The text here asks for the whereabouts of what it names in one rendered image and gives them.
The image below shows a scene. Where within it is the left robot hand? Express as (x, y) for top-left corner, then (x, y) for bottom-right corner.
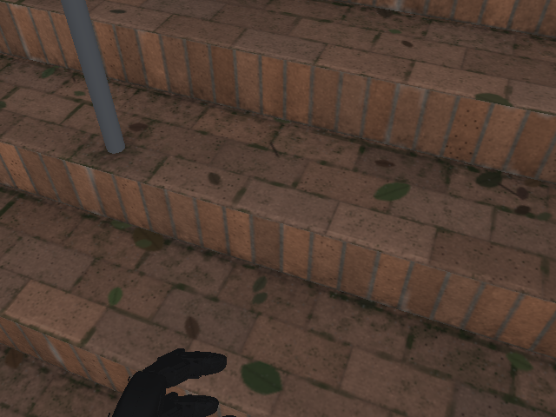
(108, 348), (236, 417)

